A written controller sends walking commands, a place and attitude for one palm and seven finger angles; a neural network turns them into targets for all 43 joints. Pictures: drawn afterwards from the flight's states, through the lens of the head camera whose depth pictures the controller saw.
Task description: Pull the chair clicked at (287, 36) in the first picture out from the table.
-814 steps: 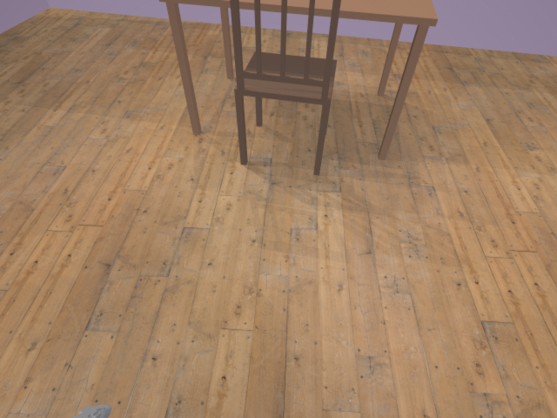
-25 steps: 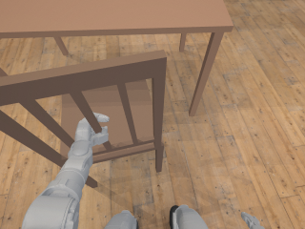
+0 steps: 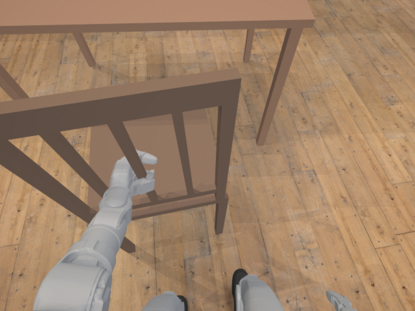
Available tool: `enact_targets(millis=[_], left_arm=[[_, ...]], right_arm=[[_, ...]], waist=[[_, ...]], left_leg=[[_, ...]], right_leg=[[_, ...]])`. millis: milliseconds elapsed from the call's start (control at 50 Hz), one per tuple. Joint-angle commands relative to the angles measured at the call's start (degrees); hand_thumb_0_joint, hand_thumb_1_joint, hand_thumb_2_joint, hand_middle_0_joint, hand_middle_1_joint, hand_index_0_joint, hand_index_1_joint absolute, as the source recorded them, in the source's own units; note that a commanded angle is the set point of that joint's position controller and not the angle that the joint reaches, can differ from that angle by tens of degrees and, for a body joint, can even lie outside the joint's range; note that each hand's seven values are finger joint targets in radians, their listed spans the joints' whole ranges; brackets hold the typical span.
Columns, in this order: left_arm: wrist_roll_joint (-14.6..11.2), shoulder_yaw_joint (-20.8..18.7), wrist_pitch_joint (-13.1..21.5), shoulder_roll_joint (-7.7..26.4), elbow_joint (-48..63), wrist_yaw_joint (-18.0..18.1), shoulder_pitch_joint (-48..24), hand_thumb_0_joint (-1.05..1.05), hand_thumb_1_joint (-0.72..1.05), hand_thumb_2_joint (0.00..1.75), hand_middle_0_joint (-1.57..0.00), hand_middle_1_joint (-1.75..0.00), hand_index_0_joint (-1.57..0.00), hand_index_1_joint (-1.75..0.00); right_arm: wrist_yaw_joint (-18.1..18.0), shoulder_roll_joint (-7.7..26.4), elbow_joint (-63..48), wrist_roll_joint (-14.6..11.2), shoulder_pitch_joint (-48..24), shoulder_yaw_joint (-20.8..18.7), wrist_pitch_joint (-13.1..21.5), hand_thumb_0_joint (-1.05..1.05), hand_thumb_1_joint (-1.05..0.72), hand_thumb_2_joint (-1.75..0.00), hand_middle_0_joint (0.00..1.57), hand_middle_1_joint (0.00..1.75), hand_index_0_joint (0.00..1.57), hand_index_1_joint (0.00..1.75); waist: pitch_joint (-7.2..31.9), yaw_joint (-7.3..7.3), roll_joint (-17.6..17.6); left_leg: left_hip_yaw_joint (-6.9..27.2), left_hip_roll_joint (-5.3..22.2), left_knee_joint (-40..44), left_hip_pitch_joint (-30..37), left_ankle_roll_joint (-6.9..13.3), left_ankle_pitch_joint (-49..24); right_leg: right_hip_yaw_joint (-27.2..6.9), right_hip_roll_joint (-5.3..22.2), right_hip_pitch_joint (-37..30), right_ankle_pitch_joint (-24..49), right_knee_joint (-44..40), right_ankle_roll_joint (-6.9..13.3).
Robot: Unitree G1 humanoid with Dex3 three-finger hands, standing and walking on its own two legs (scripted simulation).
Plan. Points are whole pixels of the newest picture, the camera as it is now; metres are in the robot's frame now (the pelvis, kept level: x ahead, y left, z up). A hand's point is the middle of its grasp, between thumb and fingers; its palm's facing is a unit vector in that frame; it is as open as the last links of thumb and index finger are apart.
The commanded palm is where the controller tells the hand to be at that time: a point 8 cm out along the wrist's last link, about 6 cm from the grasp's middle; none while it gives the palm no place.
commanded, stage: step backward, pulling the chair out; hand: left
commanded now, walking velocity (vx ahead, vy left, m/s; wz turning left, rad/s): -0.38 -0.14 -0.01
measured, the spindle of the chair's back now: (138, 169) +0.40 +0.15 -0.04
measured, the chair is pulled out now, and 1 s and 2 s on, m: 0.32 0.55 0.64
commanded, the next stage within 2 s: stop walking, hand still on the chair in 0.92 s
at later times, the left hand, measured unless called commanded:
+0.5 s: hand (145, 228) +0.28 +0.12 -0.05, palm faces -0.04 -0.98 -0.21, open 5.3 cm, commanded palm +0.28 +0.18 -0.05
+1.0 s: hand (133, 298) +0.15 +0.13 -0.05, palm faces -0.03 -0.98 -0.20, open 5.3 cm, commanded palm +0.17 +0.19 -0.04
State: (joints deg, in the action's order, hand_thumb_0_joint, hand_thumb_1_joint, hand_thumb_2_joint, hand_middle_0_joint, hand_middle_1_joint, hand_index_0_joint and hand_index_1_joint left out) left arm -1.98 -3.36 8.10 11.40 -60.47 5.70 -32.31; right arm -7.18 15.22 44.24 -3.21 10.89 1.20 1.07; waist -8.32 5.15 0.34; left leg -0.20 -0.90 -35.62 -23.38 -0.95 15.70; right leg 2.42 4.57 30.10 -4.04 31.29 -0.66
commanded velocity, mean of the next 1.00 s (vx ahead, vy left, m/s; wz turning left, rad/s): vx -0.34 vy -0.03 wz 0.04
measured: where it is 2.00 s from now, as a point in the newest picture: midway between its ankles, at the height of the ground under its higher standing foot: outside the picture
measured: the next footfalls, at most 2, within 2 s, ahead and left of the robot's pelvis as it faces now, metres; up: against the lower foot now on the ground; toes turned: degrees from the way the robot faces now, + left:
right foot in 0.16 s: +0.05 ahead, -0.13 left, +0.00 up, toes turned -4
left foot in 0.44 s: -0.04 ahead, +0.14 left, +0.00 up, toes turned -1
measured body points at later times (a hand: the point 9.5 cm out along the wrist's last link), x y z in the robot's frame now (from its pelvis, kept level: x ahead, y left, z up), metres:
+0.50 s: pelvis -0.10 +0.01 +0.01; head -0.01 +0.00 +0.45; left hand +0.27 +0.18 -0.04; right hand -0.01 -0.29 -0.12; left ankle -0.08 +0.14 -0.72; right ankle +0.00 -0.13 -0.72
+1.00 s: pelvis -0.21 +0.01 +0.01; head -0.14 +0.00 +0.45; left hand +0.15 +0.18 -0.04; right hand -0.14 -0.26 -0.13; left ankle -0.18 +0.14 -0.72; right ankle -0.14 -0.12 -0.71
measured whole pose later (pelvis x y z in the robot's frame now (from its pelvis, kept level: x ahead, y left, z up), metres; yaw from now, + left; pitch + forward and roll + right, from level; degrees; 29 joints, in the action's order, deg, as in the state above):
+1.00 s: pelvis -0.21 +0.01 +0.01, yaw -1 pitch +1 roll +0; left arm -2.7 -0.9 7.5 9.9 -61.8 4.4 -30.2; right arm -7.3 14.8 44.5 -2.4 14.7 0.7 2.0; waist -7.7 2.2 -1.5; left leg -0.3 1.5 -34.1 -19.9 -0.4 15.4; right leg 1.3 1.5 26.7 -18.5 40.5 -0.5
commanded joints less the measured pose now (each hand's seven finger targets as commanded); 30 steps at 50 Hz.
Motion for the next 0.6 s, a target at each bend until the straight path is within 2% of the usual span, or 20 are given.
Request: enact_targets(millis=[0, 20, 40, 80, 100, 120, 160, 180, 200, 240, 260, 300, 340, 380, 420, 460, 480, 500, 540, 580], left_arm=[[1.22, 1.35, 4.99, 9.99, 16.83, 0.42, -20.61, 0.0, 0.9, 0.9, -0.5, -1.45, -0.5, -1.45], [1.1, 1.93, 5.1, 8.87, 18.39, 0.35, -23.68, 0.0, 0.9, 0.9, -0.5, -1.45, -0.5, -1.45], [0.99, 1.56, 5.26, 8.92, 16.71, 0.26, -24.33, 0.0, 0.9, 0.9, -0.5, -1.45, -0.5, -1.45], [1.88, 0.61, 6.41, 9.22, 13.05, 0.44, -23.0, 0.0, 0.9, 0.9, -0.5, -1.45, -0.5, -1.45], [2.11, -0.18, 6.43, 10.16, 11.21, 0.36, -22.3, 0.0, 0.9, 0.9, -0.5, -1.45, -0.5, -1.45], [2.53, 0.67, 7.02, 9.56, 10.88, 0.01, -22.42, 0.0, 0.9, 0.9, -0.5, -1.45, -0.5, -1.45], [3.18, 0.71, 7.77, 10.49, 10.55, -0.3, -23.01, 0.0, 0.9, 0.9, -0.5, -1.45, -0.5, -1.45], [2.9, -0.46, 8.45, 12.89, 11.82, -0.01, -22.73, 0.0, 0.9, 0.9, -0.5, -1.45, -0.5, -1.45], [2.23, -2.19, 7.93, 15.48, 9.19, 0.23, -19.87, 0.0, 0.9, 0.9, -0.5, -1.45, -0.5, -1.45], [1.61, -2.71, 6.86, 17.4, 9.83, 0.26, -19.13, 0.0, 0.9, 0.9, -0.5, -1.45, -0.5, -1.45], [1.32, -2.56, 6.2, 17.31, 9.52, 0.25, -18.25, 0.0, 0.9, 0.9, -0.5, -1.45, -0.5, -1.45], [1.27, -3.12, 4.65, 16.42, 9.84, 0.41, -15.96, 0.0, 0.9, 0.9, -0.5, -1.45, -0.5, -1.45], [1.28, -2.91, 3.37, 14.92, 10.76, 0.52, -15.77, 0.0, 0.9, 0.9, -0.5, -1.45, -0.5, -1.45], [0.84, -1.38, 2.55, 13.58, 12.28, 0.52, -16.66, 0.0, 0.9, 0.9, -0.5, -1.45, -0.5, -1.45], [0.73, 0.1, 2.56, 11.82, 13.96, 0.49, -18.28, 0.0, 0.9, 0.9, -0.5, -1.45, -0.5, -1.45], [0.84, 3.12, 3.85, 7.46, 18.36, -0.22, -23.27, 0.0, 0.9, 0.9, -0.5, -1.45, -0.5, -1.45], [1.16, 3.04, 4.18, 7.25, 18.92, -0.18, -24.84, 0.0, 0.9, 0.9, -0.5, -1.45, -0.5, -1.45], [0.95, 1.07, 4.19, 9.02, 17.91, 0.24, -23.69, 0.0, 0.9, 0.9, -0.5, -1.45, -0.5, -1.45], [1.58, 1.32, 4.89, 8.36, 14.78, 0.17, -21.76, 0.0, 0.9, 0.9, -0.5, -1.45, -0.5, -1.45], [2.29, 1.06, 6.08, 9.39, 12.92, -0.08, -22.45, 0.0, 0.9, 0.9, -0.5, -1.45, -0.5, -1.45]], right_arm=[[-0.82, 8.28, -8.34, 0.68, 0.66, -2.75, 1.25, 0.0, -0.9, -0.9, 0.2, 0.3, 0.2, 0.3], [-1.02, 7.04, -8.69, 0.75, -0.15, -2.13, 1.36, 0.0, -0.9, -0.9, 0.2, 0.3, 0.2, 0.3], [-1.29, 6.8, -7.32, 1.04, 0.86, -2.24, 1.52, 0.0, -0.9, -0.9, 0.2, 0.3, 0.2, 0.3], [-0.82, 7.36, -4.43, 1.61, 3.82, -3.1, 2.64, 0.0, -0.9, -0.9, 0.2, 0.3, 0.2, 0.3], [-0.54, 7.78, -3.53, 1.5, 4.46, -3.32, 2.99, 0.0, -0.9, -0.9, 0.2, 0.3, 0.2, 0.3], [-0.08, 8.01, -3.06, 1.58, 4.31, -3.39, 3.15, 0.0, -0.9, -0.9, 0.2, 0.3, 0.2, 0.3], [0.24, 7.49, -3.02, 1.71, 2.34, -3.32, 3.06, 0.0, -0.9, -0.9, 0.2, 0.3, 0.2, 0.3], [0.01, 7.65, -2.44, 1.37, 4.37, -3.68, 3.15, 0.0, -0.9, -0.9, 0.2, 0.3, 0.2, 0.3], [-0.63, 8.17, -2.08, 0.75, 4.64, -4.41, 2.99, 0.0, -0.9, -0.9, 0.2, 0.3, 0.2, 0.3], [-0.63, 6.92, -3.81, -0.07, 2.29, -4.31, 2.91, 0.0, -0.9, -0.9, 0.2, 0.3, 0.2, 0.3], [-0.54, 6.72, -4.3, -0.11, 0.73, -3.85, 2.97, 0.0, -0.9, -0.9, 0.2, 0.3, 0.2, 0.3], [-0.61, 6.62, -4.11, 0.48, 0.17, -2.98, 3.06, 0.0, -0.9, -0.9, 0.2, 0.3, 0.2, 0.3], [-0.77, 6.35, -3.53, 0.39, 2.06, -2.01, 3.17, 0.0, -0.9, -0.9, 0.2, 0.3, 0.2, 0.3], [-1.4, 7.26, -3.41, 0.24, 2.95, -1.91, 2.76, 0.0, -0.9, -0.9, 0.2, 0.3, 0.2, 0.3], [-1.37, 9.36, -4.99, 0.53, 2.51, -3.06, 1.94, 0.0, -0.9, -0.9, 0.2, 0.3, 0.2, 0.3], [-0.65, 7.1, -7.67, 1.07, 0.48, -2.69, 1.24, 0.0, -0.9, -0.9, 0.2, 0.3, 0.2, 0.3], [-0.8, 6.36, -8.0, 1.54, -0.38, -2.51, 1.1, 0.0, -0.9, -0.9, 0.2, 0.3, 0.2, 0.3], [-1.0, 6.73, -7.03, 1.35, 1.03, -3.02, 1.02, 0.0, -0.9, -0.9, 0.2, 0.3, 0.2, 0.3], [-0.36, 7.22, -5.49, 1.45, 3.16, -3.42, 1.71, 0.0, -0.9, -0.9, 0.2, 0.3, 0.2, 0.3], [-0.02, 7.11, -4.96, 1.49, 2.1, -3.66, 1.97, 0.0, -0.9, -0.9, 0.2, 0.3, 0.2, 0.3]], waist=[[24.55, -3.84, -15.35], [24.32, -3.68, -16.26], [24.21, -3.4, -12.81], [27.23, -3.42, -6.78], [27.94, -2.71, -4.99], [28.19, -2.62, -8.69], [24.58, -2.93, -13.42], [28.75, -1.99, -10.93], [31.6, -2.14, -2.46], [31.84, -2.28, 5.12], [29.65, -3.25, 5.49], [28.1, -3.98, 4.66], [29.84, -3.02, 6.17], [30.03, -2.12, 6.18], [27.3, -3.29, -5.18], [27.8, -3.2, -15.04], [26.63, -3.33, -17.0], [27.17, -3.47, -13.71], [28.27, -3.25, -8.87], [26.44, -3.0, -8.61]], left_leg=[[13.52, 17.21, 20.15, 1.94, 6.35, 3.57], [15.51, 19.38, 19.52, 1.46, 7.98, 0.47], [15.1, 19.84, 15.64, 6.17, 8.92, -13.08], [12.6, 18.49, 6.16, 18.84, 7.86, -38.45], [11.06, 17.83, 3.98, 20.71, 6.71, -42.41], [9.46, 16.62, 2.72, 19.89, 5.43, -42.41], [7.52, 14.74, 3.79, 12.35, 3.4, -31.3], [5.2, 12.71, 3.3, 13.8, 2.03, -31.17], [4.15, 11.0, 0.57, 11.92, 0.83, -27.79], [1.17, 3.73, -8.58, 7.68, -1.85, 0.59], [3.01, 1.81, -13.58, 3.64, -1.95, 10.77], [5.62, 1.44, -15.28, 1.15, -1.75, 13.67], [5.15, 2.38, -4.26, 4.45, -1.48, 11.24], [3.27, 3.57, 9.28, 9.63, -0.75, -2.96], [7.77, 10.83, 12.29, 12.07, 2.45, -20.09], [9.55, 15.0, 14.36, 9.69, 4.83, -17.24], [10.52, 16.33, 14.15, 7.81, 5.87, -19.77], [11.42, 17.26, 12.07, 10.87, 6.74, -25.86], [10.07, 16.6, 5.73, 17.64, 5.91, -39.81], [7.86, 15.32, 4.37, 12.95, 3.56, -34.4]], right_leg=[[-1.08, -1.55, -13.44, -17.86, 12.99, -0.2], [-1.88, -2.05, -11.89, -17.72, 19.7, 0.31], [-2.89, -1.96, -9.79, -18.11, 20.31, 0.49], [-3.01, -1.49, -8.56, -14.24, 8.61, 0.62], [-2.93, -1.55, -10.44, -6.67, 5.03, 0.49], [-3.74, -0.43, -12.52, -0.4, 2.49, 0.95], [-4.27, 1.16, -14.45, 3.53, 1.48, 1.74], [-6.36, 2.26, -17.25, 14.56, 0.25, 1.88], [-7.93, 4.07, -21.29, 21.27, -0.52, 2.05], [-16.54, 13.97, -20.19, 19.75, -7.78, 6.05], [-18.59, 17.26, -18.94, 13.64, -10.86, 8.31], [-16.93, 18.4, -20.82, 14.7, -10.58, 10.35], [-11.93, 16.09, -24.21, 21.11, -6.99, 7.85], [-8.18, 11.55, -22.98, 18.61, -3.66, 3.76], [-3.66, 2.79, -16.81, 6.37, 0.31, -0.22], [-1.88, -0.35, -15.11, -8.03, 9.69, -0.16], [-2.23, -0.63, -13.93, -12.21, 13.22, 0.16], [-2.49, -1.35, -12.38, -14.16, 12.75, 0.21], [-3.07, -0.98, -12.42, -4.98, 6.64, 0.79], [-4.39, 1.07, -16.0, 3.88, 3.27, 1.49]])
